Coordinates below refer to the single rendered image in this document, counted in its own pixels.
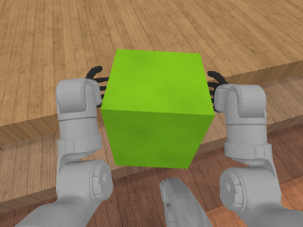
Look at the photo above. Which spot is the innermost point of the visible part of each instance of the left robot hand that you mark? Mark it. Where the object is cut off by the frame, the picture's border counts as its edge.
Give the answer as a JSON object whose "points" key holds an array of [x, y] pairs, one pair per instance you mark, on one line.
{"points": [[91, 74]]}

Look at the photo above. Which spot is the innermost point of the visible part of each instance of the robot left upper arm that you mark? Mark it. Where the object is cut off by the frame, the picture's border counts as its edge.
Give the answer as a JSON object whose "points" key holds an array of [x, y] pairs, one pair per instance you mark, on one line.
{"points": [[81, 187]]}

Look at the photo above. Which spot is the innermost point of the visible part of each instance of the right robot shin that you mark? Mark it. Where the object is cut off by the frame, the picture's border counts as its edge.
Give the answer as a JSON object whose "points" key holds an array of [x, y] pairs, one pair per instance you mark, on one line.
{"points": [[169, 215]]}

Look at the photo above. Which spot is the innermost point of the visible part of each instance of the right robot forearm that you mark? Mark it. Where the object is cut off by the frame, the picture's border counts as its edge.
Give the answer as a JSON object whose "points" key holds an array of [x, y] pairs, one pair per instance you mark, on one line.
{"points": [[244, 106]]}

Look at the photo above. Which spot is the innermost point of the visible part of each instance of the robot right thigh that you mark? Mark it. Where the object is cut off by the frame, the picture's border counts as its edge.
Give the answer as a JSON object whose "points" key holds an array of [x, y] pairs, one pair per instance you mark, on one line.
{"points": [[186, 210]]}

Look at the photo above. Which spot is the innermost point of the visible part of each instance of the right robot hand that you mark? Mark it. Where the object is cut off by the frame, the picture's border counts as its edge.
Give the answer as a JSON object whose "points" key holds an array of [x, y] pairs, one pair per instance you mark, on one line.
{"points": [[217, 76]]}

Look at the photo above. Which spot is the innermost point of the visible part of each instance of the left robot forearm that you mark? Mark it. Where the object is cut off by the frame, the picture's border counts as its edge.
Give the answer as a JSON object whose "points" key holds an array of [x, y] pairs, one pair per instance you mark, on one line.
{"points": [[76, 102]]}

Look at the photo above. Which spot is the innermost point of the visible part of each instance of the robot right upper arm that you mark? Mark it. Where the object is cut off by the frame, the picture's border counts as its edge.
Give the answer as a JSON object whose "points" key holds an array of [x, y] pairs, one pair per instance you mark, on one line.
{"points": [[252, 192]]}

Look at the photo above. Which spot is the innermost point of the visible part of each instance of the carton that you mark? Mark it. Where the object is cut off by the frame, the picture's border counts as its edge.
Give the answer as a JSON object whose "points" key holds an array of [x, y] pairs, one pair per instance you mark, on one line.
{"points": [[156, 108]]}

